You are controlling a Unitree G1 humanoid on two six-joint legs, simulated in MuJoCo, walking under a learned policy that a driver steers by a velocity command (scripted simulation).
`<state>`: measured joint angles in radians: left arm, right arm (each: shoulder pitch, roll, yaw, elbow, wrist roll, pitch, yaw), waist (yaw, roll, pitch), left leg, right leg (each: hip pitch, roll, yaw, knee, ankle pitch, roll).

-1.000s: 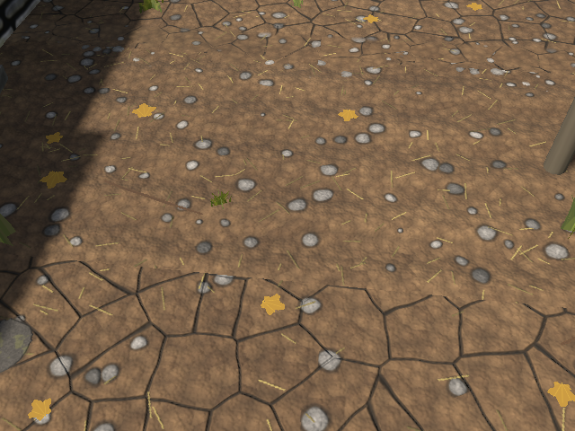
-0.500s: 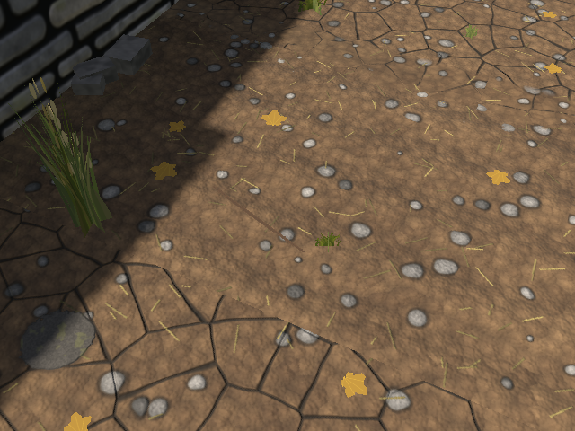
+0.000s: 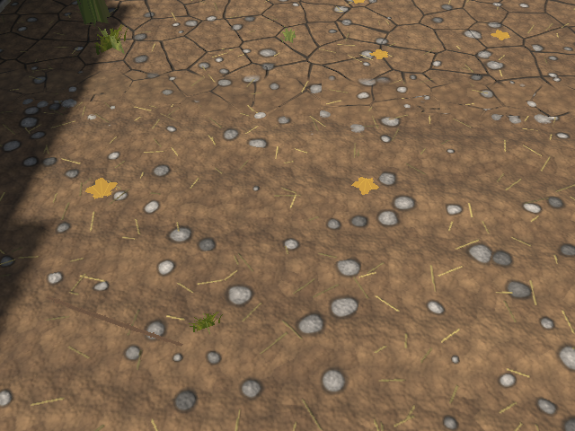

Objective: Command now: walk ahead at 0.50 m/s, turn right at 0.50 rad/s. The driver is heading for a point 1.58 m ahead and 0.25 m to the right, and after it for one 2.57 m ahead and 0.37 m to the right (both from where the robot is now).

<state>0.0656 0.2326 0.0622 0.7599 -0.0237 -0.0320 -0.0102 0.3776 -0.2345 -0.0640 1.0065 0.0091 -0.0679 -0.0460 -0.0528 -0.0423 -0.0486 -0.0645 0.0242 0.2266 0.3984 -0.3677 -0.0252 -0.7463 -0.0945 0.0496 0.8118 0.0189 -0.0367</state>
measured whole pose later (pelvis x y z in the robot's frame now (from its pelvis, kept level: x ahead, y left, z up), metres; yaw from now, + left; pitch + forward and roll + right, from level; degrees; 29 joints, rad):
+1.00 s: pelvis +0.53 -0.12 +0.02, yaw -18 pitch +3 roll +1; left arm 0.03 0.24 0.06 0.75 -0.02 -0.08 -0.01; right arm 0.37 -0.24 -0.06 0.94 0.02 -0.08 0.01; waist -0.10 -0.04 0.02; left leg -0.03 -0.06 0.00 0.23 -0.24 0.05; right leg -0.65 -0.09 0.04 0.58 0.06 -0.01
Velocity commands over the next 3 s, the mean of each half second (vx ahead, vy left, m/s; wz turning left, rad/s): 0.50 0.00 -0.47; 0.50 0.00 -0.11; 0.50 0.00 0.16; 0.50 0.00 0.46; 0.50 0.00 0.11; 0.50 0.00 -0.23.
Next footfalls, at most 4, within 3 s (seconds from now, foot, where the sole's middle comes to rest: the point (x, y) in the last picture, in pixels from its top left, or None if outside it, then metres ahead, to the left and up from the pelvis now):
0.10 right None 0.22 -0.14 -0.77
0.60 left None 0.52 -0.02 -0.77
1.12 right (419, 344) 0.73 -0.33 -0.77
1.68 left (332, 248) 1.05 -0.15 -0.77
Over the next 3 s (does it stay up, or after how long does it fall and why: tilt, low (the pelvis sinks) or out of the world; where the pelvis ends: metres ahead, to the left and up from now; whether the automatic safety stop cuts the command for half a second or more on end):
stays up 1.60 -0.16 0.02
